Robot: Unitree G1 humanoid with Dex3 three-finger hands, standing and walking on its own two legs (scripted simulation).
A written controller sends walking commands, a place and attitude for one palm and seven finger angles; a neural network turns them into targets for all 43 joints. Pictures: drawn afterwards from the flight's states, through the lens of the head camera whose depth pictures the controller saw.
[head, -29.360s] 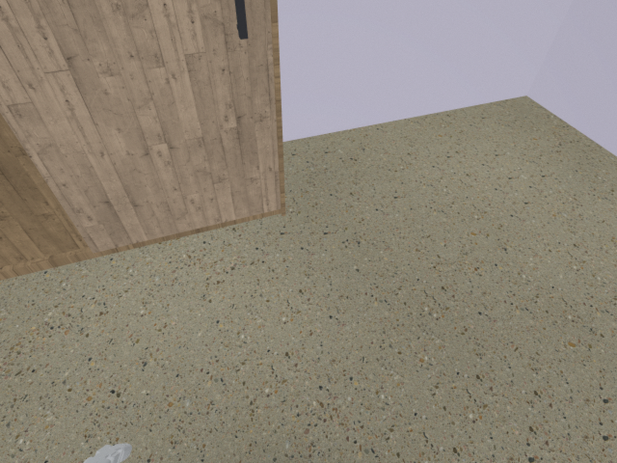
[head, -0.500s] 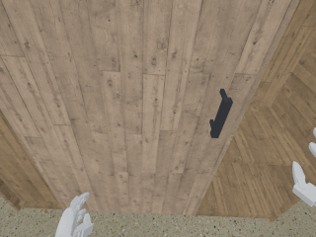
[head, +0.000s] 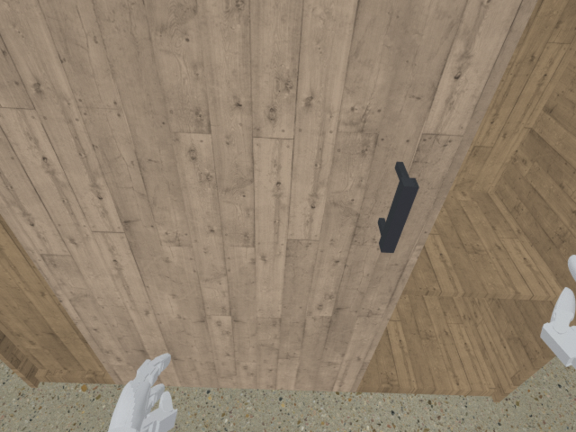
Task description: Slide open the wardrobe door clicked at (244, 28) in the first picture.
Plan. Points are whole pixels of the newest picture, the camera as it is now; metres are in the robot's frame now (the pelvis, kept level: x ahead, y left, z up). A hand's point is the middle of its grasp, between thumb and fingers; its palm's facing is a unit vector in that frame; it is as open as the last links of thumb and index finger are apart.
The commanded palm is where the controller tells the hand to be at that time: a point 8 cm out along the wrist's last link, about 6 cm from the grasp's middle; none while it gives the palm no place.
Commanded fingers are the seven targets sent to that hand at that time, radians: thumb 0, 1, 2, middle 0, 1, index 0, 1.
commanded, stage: step back with the hand held close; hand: right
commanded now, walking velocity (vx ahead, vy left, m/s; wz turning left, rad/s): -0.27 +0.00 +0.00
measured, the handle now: (393, 208) +0.43 -0.18 +0.12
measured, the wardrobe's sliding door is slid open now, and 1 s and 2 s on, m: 0.49 0.49 0.49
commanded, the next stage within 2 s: stop stepping back and stand still in 0.96 s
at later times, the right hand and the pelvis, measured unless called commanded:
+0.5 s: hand out of the picture +0.15 -0.29 +0.16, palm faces +0.42 +0.77 -0.48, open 7.4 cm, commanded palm +0.09 -0.32 +0.17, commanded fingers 0.00 -0.90 -0.90 0.20 0.30 0.20 0.30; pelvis -0.05 -0.02 -0.01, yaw +0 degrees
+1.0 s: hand out of the picture +0.06 -0.29 +0.16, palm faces +0.50 +0.76 -0.41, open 7.4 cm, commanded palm -0.01 -0.33 +0.17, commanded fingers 0.00 -0.90 -0.90 0.20 0.30 0.20 0.30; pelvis -0.12 -0.02 -0.03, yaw -5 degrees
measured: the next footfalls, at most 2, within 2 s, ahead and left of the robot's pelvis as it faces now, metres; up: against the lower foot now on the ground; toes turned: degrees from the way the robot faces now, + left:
right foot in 0.98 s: -0.02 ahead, -0.11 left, +0.00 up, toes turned +0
left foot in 1.28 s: -0.13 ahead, +0.08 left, +0.00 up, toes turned -1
